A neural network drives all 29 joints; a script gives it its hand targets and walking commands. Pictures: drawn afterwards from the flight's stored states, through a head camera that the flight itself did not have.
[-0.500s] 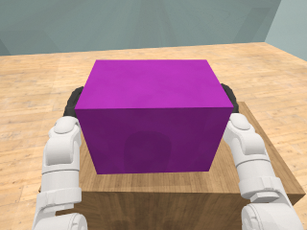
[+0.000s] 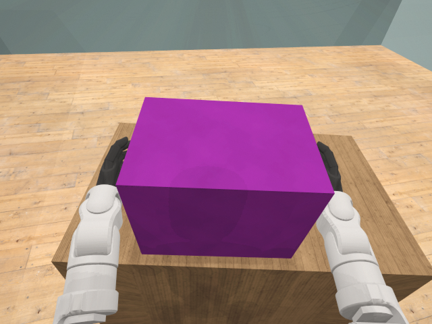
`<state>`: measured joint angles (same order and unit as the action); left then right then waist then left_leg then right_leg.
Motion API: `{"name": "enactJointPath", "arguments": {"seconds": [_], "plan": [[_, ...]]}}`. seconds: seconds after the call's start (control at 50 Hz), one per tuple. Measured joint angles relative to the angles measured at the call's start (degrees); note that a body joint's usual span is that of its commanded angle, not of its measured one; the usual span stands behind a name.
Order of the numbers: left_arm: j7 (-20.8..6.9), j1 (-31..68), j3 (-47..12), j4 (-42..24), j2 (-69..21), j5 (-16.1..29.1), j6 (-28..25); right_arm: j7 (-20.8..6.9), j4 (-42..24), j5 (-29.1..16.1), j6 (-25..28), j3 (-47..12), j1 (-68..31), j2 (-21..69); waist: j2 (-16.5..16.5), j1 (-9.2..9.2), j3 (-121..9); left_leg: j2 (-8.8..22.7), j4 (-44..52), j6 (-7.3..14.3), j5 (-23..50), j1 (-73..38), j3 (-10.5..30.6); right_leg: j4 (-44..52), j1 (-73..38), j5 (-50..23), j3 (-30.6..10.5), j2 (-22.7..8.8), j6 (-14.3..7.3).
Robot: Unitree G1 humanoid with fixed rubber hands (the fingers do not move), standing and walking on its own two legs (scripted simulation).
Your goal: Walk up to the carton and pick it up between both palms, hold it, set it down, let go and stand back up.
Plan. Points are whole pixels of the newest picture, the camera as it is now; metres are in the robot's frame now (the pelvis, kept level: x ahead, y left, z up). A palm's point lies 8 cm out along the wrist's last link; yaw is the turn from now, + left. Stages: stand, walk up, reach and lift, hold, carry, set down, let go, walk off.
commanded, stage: set down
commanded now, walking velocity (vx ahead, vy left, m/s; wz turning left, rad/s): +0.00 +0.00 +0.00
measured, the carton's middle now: (220, 180) +0.38 +0.00 +0.10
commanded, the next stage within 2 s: none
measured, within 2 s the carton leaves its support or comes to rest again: rests again in 1.96 s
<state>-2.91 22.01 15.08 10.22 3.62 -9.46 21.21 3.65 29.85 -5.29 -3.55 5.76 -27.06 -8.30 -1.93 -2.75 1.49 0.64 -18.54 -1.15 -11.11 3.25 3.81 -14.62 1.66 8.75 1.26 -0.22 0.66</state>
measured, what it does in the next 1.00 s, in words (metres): stands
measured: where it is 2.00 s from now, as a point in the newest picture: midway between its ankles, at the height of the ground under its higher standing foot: outside the picture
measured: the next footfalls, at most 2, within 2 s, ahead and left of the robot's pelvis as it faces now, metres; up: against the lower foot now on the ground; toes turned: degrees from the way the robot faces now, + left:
none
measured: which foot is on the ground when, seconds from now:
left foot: down 0.00-1.00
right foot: down 0.00-1.00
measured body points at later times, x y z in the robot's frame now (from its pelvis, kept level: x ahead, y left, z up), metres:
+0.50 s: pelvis +0.00 -0.01 +0.00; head +0.00 +0.01 +0.45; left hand +0.38 +0.20 +0.10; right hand +0.39 -0.20 +0.11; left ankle -0.01 +0.13 -0.75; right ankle +0.00 -0.13 -0.75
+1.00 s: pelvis +0.01 +0.00 +0.00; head +0.03 +0.00 +0.45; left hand +0.41 +0.18 +0.06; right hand +0.40 -0.21 +0.08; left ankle -0.01 +0.13 -0.75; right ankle +0.00 -0.13 -0.75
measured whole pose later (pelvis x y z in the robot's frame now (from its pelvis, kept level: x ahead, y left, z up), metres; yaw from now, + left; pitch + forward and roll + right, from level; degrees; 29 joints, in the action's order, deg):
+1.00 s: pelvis +0.01 +0.00 +0.00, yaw -1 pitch +4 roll -1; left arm -1.5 34.5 17.1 46.3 5.3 -6.7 0.5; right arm 1.6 48.8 4.7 7.0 16.0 -34.3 -6.9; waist -0.2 -0.5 -2.3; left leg 1.2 -17.9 -1.2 -10.1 11.8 2.0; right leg -14.4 10.6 7.8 1.3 -0.1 0.6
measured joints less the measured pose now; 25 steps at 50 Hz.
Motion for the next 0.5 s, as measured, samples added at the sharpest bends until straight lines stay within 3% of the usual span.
{"name": "enactJointPath", "arguments": {"seconds": [0.18,0.32,0.5], "plan": [[0.2,2.8,0.2,6.0,-0.4,0.4,-2.4,-0.9,2.3,2.5,0.9,2.9,-0.6,0.5,0.5,0.15,-1.7,0.2,0.8,-0.2,0.8,1.8,-0.2,-0.2,2.3,-0.2,0.1,0.1,-0.3],[-1.4,5.3,2.9,12.3,-0.3,-0.8,-4.9,-0.4,5.9,4.8,1.7,4.1,-2.2,1.8,0.2,0.99,-1.3,0.3,2.1,-0.3,1.3,1.0,-0.7,-0.6,2.3,0.0,-0.1,0.1,-0.3],[-0.7,6.4,2.6,17.4,1.1,0.6,-10.1,-1.2,9.9,7.1,6.3,6.8,-3.7,3.2,0.4,1.46,-2.0,0.3,1.1,-0.4,1.0,3.1,0.0,0.2,3.2,-0.2,1.0,0.0,-0.4]]}}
